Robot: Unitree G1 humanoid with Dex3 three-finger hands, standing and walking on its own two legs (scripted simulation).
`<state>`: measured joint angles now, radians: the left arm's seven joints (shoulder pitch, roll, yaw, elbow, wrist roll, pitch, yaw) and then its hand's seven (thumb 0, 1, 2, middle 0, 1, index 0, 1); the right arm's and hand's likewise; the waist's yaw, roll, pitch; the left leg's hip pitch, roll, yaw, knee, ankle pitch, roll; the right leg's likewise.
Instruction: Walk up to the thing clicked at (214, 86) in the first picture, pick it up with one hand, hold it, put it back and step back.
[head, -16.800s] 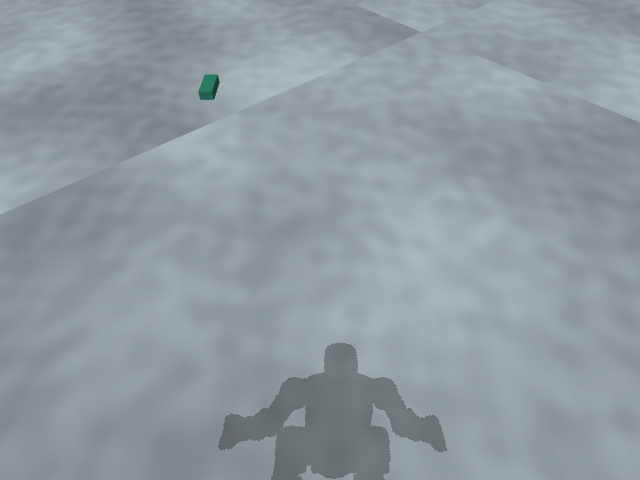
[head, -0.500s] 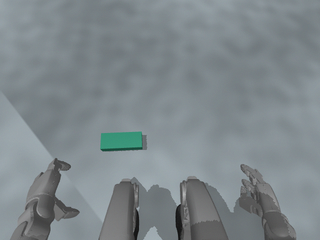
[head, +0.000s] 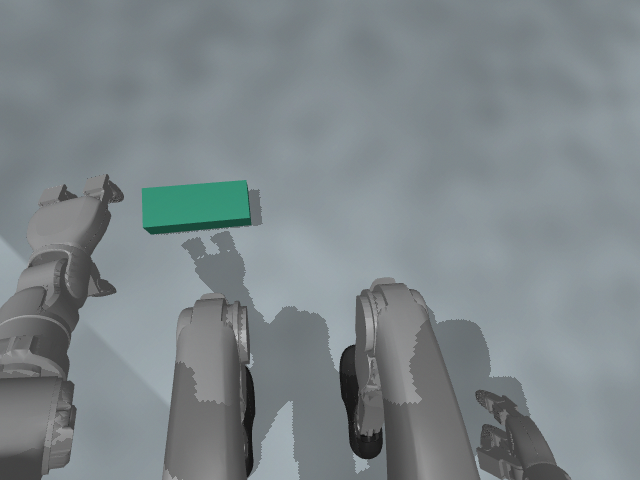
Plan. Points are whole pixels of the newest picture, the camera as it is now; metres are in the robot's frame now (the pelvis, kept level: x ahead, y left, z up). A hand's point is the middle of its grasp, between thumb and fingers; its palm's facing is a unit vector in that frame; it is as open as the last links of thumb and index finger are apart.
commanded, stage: rise first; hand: left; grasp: from above
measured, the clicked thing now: (198, 207) +0.54 +0.19 -0.39
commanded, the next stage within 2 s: none
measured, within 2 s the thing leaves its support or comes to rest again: neither
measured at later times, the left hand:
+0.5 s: hand (125, 224) +0.45 +0.27 -0.22, palm faces -0.46 -0.01 -0.89, open 14.1 cm
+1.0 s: hand (139, 218) +0.47 +0.26 -0.25, palm faces -0.46 -0.02 -0.89, open 14.0 cm
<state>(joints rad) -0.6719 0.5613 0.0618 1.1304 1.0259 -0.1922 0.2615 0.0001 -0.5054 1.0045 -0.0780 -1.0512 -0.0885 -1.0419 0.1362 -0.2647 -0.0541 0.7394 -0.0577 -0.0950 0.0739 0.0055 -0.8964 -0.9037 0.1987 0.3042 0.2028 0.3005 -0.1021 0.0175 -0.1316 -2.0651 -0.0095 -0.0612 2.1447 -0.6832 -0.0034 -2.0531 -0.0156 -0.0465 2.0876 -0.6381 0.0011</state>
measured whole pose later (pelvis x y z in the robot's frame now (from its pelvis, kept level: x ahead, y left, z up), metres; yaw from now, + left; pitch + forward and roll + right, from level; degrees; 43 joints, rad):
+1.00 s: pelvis +0.01 +0.01 -0.07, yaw -3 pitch +37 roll -7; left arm -0.94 0.69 0.09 1.44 1.28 -0.21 0.45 0.00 -0.51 0.99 -0.08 -1.03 -0.10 -1.01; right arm 0.15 -0.28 0.03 0.75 -0.15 -0.07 0.14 0.00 -0.91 -0.91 0.20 0.30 0.20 0.30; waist -0.23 0.00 -0.05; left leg -2.28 -0.01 -0.09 2.37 -0.74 0.00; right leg -2.25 -0.01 -0.07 2.28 -0.68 0.01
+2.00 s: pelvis +0.01 +0.01 -0.08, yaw -5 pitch +35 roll -9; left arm -1.03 0.77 0.08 1.54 1.29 -0.20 0.46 0.00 -0.50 0.98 -0.10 -1.05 -0.11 -1.04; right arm 0.19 -0.29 0.10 0.73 -0.16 -0.08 0.16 0.00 -0.91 -0.90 0.20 0.30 0.20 0.30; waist -0.30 -0.01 -0.03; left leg -2.34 -0.01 -0.12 2.43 -0.72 0.01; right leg -2.29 -0.01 -0.10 2.32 -0.65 0.02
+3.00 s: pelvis +0.01 +0.01 -0.09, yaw -5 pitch +35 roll -8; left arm -1.06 0.72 0.01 1.56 1.27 -0.19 0.45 0.00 -0.51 1.01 -0.10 -1.03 -0.10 -1.03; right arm 0.19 -0.29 0.10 0.74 -0.17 -0.11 0.18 0.00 -0.90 -0.90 0.20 0.30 0.20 0.30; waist -0.30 -0.01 -0.03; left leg -2.34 -0.01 -0.12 2.43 -0.71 0.01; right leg -2.30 0.00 -0.09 2.32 -0.64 0.02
